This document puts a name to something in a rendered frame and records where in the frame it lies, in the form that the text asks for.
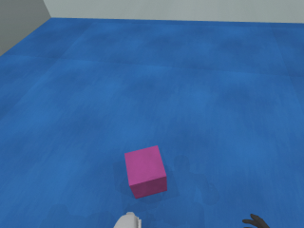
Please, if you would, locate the carton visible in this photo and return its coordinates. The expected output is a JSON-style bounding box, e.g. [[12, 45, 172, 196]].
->
[[124, 145, 167, 199]]

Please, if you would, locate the robot left thigh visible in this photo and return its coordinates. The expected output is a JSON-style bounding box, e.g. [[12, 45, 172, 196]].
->
[[113, 215, 142, 228]]

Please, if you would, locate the robot right hand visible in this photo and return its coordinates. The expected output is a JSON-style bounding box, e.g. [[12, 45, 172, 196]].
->
[[242, 214, 270, 228]]

